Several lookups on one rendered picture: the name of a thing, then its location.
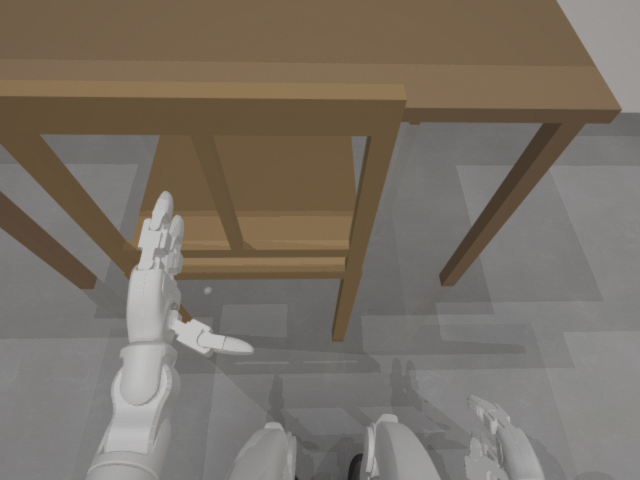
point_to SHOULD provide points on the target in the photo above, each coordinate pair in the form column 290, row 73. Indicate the table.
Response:
column 466, row 61

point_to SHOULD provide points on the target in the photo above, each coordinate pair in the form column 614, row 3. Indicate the robot left hand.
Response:
column 153, row 289

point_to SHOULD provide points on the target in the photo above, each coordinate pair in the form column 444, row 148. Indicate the chair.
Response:
column 262, row 174

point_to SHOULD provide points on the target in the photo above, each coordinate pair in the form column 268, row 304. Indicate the left robot thigh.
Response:
column 268, row 454

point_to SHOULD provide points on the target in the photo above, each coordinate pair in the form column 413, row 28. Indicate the right robot shin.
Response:
column 384, row 417

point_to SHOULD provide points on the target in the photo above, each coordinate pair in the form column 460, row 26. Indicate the robot right hand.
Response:
column 510, row 457

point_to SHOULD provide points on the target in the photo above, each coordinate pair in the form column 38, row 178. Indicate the left robot forearm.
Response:
column 144, row 390

